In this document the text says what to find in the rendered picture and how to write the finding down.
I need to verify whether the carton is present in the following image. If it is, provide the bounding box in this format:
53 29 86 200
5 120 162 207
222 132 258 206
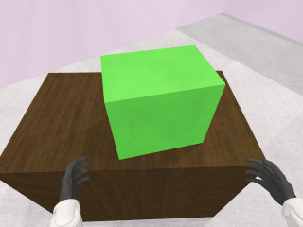
100 44 225 160

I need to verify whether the right robot hand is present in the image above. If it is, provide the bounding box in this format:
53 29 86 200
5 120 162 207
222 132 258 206
244 158 297 206

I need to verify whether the robot left forearm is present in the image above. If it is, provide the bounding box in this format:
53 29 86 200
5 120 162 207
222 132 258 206
49 199 83 227

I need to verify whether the pedestal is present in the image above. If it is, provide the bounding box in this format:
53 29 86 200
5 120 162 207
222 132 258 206
0 70 266 222

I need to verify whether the robot right forearm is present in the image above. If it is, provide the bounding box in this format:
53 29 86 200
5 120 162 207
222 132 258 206
281 198 303 227

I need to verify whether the left robot hand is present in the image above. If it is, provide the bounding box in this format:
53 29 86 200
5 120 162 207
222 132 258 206
59 156 90 202

